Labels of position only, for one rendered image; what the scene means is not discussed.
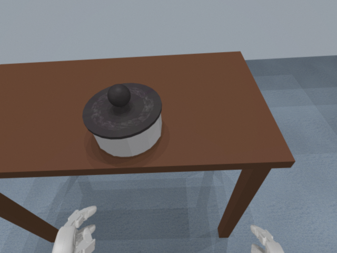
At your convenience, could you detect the right robot hand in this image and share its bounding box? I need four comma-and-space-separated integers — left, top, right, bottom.
251, 225, 284, 253

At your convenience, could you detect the left robot hand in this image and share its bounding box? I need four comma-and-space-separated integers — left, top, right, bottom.
52, 206, 97, 253

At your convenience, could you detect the lid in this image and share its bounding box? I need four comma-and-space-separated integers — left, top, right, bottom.
82, 83, 162, 140

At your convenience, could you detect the pot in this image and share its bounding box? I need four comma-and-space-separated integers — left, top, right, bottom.
94, 114, 162, 157

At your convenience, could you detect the table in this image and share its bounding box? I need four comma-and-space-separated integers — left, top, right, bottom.
0, 51, 295, 242

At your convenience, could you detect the knob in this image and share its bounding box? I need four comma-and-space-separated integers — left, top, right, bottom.
107, 84, 131, 107

